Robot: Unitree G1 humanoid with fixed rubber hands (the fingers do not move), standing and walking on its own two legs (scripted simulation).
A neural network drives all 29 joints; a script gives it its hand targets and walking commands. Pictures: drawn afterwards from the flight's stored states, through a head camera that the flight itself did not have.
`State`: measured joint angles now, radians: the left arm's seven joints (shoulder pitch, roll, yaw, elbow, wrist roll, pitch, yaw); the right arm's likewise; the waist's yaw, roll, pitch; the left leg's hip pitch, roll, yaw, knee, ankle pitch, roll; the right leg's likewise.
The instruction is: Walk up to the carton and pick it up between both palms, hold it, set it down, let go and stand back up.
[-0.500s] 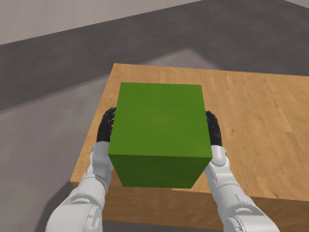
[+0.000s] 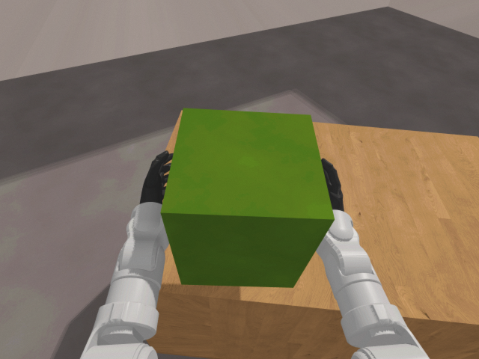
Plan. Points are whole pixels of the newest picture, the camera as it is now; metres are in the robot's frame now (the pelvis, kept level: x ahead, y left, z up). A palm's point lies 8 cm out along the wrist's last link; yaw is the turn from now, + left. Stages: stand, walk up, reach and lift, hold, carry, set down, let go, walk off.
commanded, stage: reach and lift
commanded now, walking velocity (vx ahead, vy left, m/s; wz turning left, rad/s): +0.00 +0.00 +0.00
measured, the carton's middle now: (242, 204) +0.36 +0.00 +0.08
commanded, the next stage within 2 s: hold in 1.52 s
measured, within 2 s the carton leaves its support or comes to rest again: neither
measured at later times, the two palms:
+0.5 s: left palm (144, 187) +0.34 +0.15 +0.14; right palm (337, 202) +0.32 -0.15 +0.13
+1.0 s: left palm (144, 179) +0.35 +0.15 +0.16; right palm (340, 191) +0.33 -0.15 +0.14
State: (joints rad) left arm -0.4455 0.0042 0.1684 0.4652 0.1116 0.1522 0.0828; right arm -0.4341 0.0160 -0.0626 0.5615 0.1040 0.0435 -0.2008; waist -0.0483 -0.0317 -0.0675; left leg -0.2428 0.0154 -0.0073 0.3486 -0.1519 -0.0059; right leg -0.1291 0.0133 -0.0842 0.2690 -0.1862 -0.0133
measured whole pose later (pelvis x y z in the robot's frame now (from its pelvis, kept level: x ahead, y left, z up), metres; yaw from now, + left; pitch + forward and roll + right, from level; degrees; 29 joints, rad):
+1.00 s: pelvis -0.02 +0.01 +0.00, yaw -1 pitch -6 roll -1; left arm -0.55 -0.04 0.27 0.22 0.28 0.54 0.01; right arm -0.58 0.00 -0.07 0.56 0.13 0.24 -0.18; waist -0.08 -0.06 0.03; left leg -0.08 0.01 0.01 0.34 -0.14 0.00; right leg 0.02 0.01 -0.07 0.28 -0.18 -0.01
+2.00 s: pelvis -0.03 +0.00 +0.00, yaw +0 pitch -8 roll -1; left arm -0.61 -0.03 0.30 0.16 0.30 0.65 -0.02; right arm -0.66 -0.01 -0.06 0.55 0.16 0.31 -0.19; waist -0.07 -0.06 0.03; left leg -0.07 0.01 0.00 0.33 -0.12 0.00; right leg 0.03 0.01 -0.07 0.28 -0.17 -0.01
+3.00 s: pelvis -0.03 +0.00 +0.00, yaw +0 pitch -8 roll -1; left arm -0.60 -0.03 0.30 0.13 0.31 0.67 -0.03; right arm -0.66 -0.01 -0.06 0.52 0.16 0.31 -0.20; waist -0.07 -0.06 0.04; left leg -0.06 0.01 0.00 0.33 -0.12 0.00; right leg 0.03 0.01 -0.08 0.28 -0.17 -0.01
